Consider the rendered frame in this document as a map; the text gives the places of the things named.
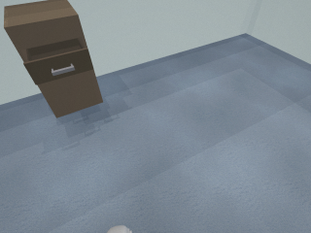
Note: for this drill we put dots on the cabinet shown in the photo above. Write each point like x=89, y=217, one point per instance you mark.
x=40, y=23

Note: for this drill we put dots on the drawer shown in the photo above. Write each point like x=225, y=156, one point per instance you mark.
x=42, y=59

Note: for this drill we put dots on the handle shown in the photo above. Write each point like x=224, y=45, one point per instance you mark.
x=63, y=70

